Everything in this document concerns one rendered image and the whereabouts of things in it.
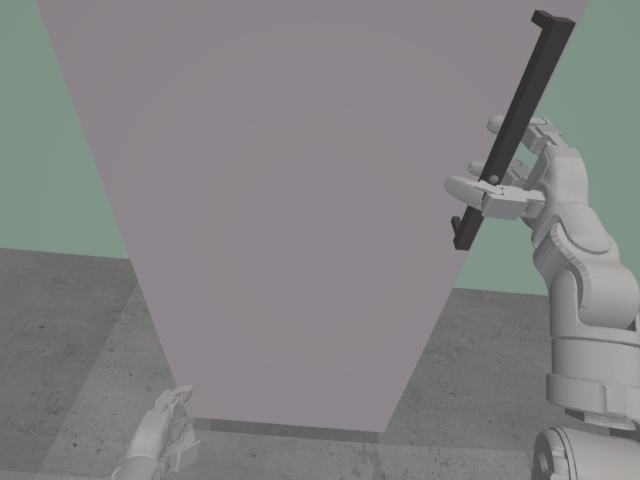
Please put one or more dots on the left robot forearm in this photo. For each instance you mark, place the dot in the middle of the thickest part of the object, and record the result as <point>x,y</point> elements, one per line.
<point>138,468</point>

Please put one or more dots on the handle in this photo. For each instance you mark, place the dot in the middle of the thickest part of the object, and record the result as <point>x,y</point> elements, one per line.
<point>548,49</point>

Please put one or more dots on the fridge door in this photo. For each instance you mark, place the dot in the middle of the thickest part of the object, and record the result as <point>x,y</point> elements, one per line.
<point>276,169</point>

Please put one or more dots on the right robot forearm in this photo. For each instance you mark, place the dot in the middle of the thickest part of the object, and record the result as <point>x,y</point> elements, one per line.
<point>594,320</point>

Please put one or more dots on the robot right hand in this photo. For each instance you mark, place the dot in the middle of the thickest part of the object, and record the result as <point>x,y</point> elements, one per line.
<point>558,177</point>

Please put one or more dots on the robot left hand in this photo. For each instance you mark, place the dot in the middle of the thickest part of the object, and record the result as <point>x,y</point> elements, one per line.
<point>155,436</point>

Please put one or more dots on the robot right upper arm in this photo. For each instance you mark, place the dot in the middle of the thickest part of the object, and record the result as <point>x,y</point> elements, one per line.
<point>568,454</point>

